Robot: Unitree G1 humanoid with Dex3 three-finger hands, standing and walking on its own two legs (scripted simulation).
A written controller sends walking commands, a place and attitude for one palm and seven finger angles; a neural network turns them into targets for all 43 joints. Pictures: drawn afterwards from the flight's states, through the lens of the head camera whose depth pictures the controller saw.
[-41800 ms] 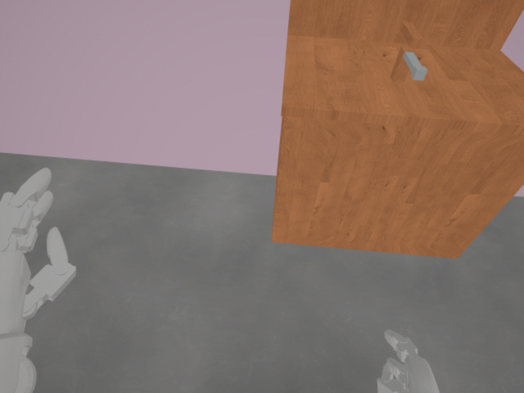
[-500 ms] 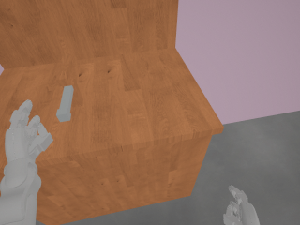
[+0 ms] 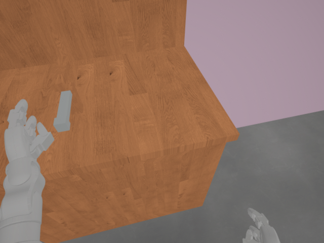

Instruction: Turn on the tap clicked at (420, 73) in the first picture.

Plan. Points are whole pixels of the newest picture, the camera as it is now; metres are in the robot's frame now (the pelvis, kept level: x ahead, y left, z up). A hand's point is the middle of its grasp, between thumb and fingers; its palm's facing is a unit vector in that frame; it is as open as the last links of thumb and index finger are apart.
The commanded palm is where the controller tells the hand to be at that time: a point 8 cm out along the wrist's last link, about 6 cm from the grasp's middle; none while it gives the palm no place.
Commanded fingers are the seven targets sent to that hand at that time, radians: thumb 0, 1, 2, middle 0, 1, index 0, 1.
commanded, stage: reach beside the lever's end, fingers flat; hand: left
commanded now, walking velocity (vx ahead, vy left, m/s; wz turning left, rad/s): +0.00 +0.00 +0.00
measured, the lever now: (62, 124) +0.36 +0.28 +0.11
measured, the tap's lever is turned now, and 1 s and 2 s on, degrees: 0 0 16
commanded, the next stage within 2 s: push the lever round in 0.62 s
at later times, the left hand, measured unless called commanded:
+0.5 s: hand (43, 138) +0.31 +0.31 +0.11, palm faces +0.54 -0.83 -0.10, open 7.8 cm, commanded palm +0.27 +0.34 +0.11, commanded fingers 0.00 0.90 0.90 -0.15 -0.15 -0.15 -0.15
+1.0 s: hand (51, 135) +0.32 +0.30 +0.11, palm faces +0.51 -0.85 -0.09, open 7.8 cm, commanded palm +0.28 +0.33 +0.11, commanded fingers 0.00 0.90 0.90 -0.15 -0.15 -0.15 -0.15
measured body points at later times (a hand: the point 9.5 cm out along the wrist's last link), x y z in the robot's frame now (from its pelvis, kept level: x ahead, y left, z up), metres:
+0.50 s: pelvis +0.00 +0.00 +0.00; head +0.01 -0.02 +0.45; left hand +0.28 +0.35 +0.12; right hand +0.15 -0.25 -0.10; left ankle +0.01 +0.11 -0.73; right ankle -0.01 -0.07 -0.73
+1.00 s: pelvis +0.00 +0.00 +0.00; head +0.02 -0.01 +0.45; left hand +0.29 +0.34 +0.12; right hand +0.15 -0.25 -0.11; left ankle +0.01 +0.11 -0.73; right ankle -0.01 -0.07 -0.73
